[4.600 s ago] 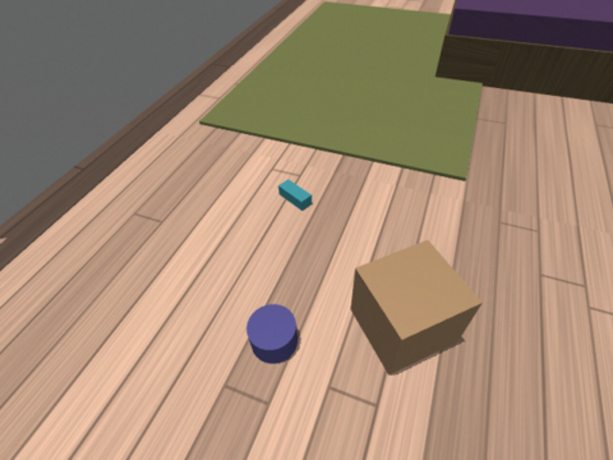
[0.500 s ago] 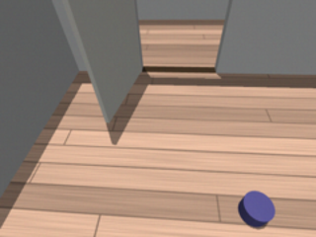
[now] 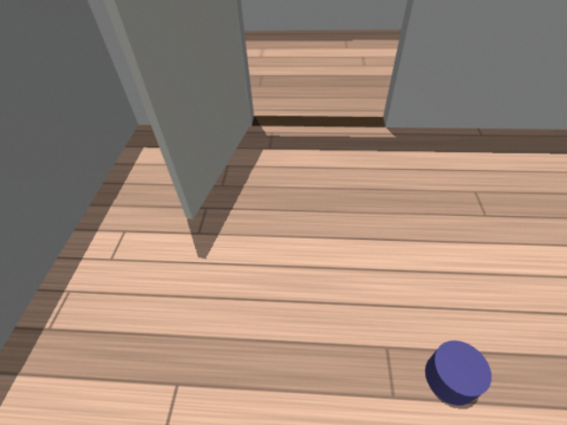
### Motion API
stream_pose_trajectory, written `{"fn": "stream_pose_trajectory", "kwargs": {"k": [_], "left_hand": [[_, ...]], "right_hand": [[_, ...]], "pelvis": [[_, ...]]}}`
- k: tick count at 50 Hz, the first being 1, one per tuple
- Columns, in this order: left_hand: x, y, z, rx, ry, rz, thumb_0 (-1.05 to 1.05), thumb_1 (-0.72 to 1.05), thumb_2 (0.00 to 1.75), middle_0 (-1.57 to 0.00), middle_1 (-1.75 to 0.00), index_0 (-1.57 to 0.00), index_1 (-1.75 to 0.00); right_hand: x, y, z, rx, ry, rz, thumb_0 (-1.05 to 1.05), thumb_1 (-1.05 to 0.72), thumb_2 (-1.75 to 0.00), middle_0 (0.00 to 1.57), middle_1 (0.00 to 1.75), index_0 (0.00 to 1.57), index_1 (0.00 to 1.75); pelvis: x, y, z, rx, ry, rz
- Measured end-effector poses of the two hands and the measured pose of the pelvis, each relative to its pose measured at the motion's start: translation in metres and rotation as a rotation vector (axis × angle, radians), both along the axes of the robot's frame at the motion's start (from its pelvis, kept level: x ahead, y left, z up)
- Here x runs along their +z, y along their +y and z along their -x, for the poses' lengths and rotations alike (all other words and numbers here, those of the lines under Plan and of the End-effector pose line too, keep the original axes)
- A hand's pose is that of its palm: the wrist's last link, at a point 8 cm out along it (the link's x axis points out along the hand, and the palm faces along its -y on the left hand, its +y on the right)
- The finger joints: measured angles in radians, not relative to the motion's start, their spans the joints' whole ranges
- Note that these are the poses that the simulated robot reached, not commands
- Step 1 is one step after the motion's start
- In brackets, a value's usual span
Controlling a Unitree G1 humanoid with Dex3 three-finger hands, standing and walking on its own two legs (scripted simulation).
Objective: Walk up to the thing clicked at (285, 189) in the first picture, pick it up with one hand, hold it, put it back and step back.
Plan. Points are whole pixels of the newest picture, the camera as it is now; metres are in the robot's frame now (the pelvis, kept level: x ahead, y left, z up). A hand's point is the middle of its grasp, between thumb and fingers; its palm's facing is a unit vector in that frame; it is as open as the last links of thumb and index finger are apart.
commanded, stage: stand
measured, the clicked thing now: out of the picture +0.57 -1.22 -0.75
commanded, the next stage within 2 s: walk up in 1.44 s
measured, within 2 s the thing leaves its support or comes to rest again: neither
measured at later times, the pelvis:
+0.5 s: pelvis +0.01 +0.00 +0.00, yaw +0 degrees
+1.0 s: pelvis +0.02 +0.00 +0.00, yaw +0 degrees
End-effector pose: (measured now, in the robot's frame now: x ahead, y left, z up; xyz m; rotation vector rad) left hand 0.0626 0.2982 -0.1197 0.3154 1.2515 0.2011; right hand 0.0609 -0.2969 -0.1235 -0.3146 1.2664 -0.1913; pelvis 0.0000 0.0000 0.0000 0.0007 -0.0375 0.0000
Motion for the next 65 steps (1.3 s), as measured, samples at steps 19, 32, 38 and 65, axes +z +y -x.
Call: {"fn": "stream_pose_trajectory", "kwargs": {"k": [19, 32, 38, 65], "left_hand": [[0.003, -0.002, -0.024, -0.004, -0.032, -0.002, 0.00, 0.91, 0.90, -0.20, -0.30, -0.20, -0.30], [0.002, -0.001, -0.023, 0.001, -0.020, -0.002, 0.00, 0.91, 0.90, -0.20, -0.30, -0.20, -0.30], [0.001, -0.001, -0.020, 0.005, -0.007, -0.002, 0.00, 0.91, 0.90, -0.20, -0.30, -0.20, -0.30], [0.003, 0.001, -0.026, -0.003, -0.022, -0.005, 0.00, 0.91, 0.90, -0.20, -0.30, -0.20, -0.30]], "right_hand": [[0.002, 0.000, -0.025, 0.012, -0.031, 0.005, 0.01, -0.90, -0.90, 0.20, 0.30, 0.20, 0.30], [0.003, 0.000, -0.027, 0.014, -0.031, 0.005, 0.01, -0.90, -0.90, 0.20, 0.30, 0.20, 0.30], [0.002, 0.000, -0.025, 0.011, -0.016, 0.005, 0.01, -0.90, -0.90, 0.20, 0.30, 0.20, 0.30], [0.003, 0.002, -0.030, 0.013, -0.039, 0.007, 0.01, -0.90, -0.90, 0.20, 0.30, 0.20, 0.30]], "pelvis": [[0.001, -0.001, -0.012, -0.001, 0.002, -0.001], [0.001, 0.000, -0.015, -0.001, 0.004, 0.000], [0.001, 0.000, -0.017, 0.000, 0.006, 0.000], [0.001, 0.001, -0.019, -0.007, 0.000, -0.002]]}}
